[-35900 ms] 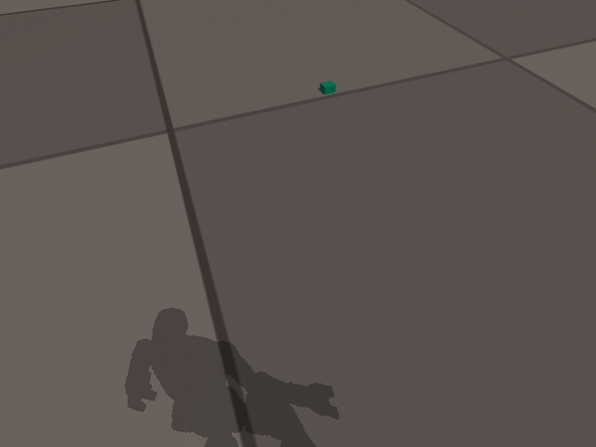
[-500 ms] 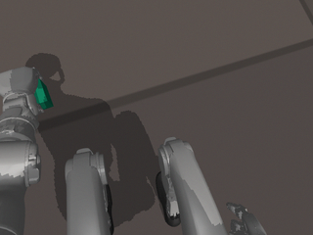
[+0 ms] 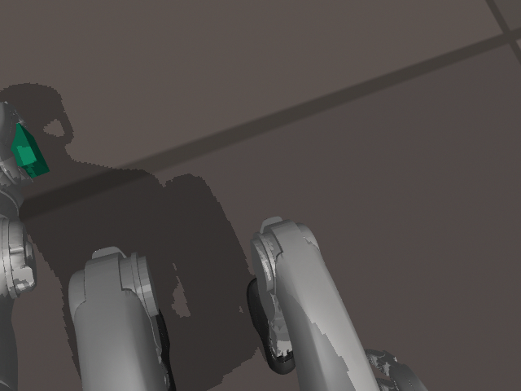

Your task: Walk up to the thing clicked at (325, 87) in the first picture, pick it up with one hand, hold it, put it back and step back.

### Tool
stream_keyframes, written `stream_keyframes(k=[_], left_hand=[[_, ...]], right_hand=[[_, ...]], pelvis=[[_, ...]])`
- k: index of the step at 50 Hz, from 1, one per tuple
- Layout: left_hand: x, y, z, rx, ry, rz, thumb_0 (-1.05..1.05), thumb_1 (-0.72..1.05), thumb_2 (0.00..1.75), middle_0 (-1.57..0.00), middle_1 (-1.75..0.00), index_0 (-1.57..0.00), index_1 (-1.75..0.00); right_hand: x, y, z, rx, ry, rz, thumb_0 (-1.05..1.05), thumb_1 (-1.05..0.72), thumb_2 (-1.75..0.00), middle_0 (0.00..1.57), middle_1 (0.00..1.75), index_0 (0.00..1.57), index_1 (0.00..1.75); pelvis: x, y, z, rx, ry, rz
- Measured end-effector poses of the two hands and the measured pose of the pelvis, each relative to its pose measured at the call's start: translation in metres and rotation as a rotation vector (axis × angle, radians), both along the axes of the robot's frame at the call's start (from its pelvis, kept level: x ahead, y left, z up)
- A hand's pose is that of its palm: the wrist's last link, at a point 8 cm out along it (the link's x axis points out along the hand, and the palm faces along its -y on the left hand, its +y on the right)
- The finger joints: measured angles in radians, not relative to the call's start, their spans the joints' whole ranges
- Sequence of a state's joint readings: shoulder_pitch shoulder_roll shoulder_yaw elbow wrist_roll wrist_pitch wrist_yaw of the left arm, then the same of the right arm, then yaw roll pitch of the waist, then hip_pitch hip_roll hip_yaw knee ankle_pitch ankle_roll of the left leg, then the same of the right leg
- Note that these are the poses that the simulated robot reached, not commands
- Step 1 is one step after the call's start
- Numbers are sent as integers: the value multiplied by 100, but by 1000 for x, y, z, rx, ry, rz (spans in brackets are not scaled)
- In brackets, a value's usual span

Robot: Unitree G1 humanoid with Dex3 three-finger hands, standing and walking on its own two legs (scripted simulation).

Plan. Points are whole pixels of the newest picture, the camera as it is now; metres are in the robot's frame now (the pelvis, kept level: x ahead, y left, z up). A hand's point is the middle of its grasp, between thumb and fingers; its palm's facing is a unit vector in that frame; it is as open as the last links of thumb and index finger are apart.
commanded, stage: crouch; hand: left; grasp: from above
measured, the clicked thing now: (6, 158) +0.48 +0.32 -0.19
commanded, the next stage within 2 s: lower in 0.08 s
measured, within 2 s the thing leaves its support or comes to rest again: neither
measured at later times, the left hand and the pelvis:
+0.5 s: hand (18, 163) +0.48 +0.32 -0.20, palm faces -0.42 -0.17 -0.89, open 9.5 cm; pelvis +0.00 +0.00 -0.02, yaw -2 degrees
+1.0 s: hand (36, 167) +0.48 +0.31 -0.25, palm faces -0.41 -0.18 -0.89, open 9.5 cm; pelvis +0.00 +0.00 -0.03, yaw -4 degrees
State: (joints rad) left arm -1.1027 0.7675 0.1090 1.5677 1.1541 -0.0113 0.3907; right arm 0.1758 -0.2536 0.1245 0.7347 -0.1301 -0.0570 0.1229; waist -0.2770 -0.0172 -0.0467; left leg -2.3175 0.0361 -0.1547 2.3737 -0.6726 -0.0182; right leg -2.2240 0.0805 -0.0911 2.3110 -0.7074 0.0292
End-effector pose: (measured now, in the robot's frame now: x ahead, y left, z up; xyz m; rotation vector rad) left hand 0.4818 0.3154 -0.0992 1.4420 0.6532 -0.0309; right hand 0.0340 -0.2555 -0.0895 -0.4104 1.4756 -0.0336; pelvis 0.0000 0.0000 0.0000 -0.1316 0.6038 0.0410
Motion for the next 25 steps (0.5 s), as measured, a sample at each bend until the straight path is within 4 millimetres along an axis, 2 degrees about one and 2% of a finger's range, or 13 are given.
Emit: stream_keyframes(k=[14, 25], left_hand=[[4, 5, -19, 5, 1, 0, 0, 3, 39, -84, -37, -87, -35], [2, 2, -47, -11, 25, -9, 0, 3, 39, -84, -37, -87, -34]], right_hand=[[5, -2, -2, -17, 3, 29, 0, -91, -90, 20, 30, 20, 30], [2, -1, -5, -14, 22, 62, 0, -91, -90, 20, 30, 20, 29]], pelvis=[[2, 2, -10, -16, -9, -10], [2, 2, -18, -25, -26, -16]])
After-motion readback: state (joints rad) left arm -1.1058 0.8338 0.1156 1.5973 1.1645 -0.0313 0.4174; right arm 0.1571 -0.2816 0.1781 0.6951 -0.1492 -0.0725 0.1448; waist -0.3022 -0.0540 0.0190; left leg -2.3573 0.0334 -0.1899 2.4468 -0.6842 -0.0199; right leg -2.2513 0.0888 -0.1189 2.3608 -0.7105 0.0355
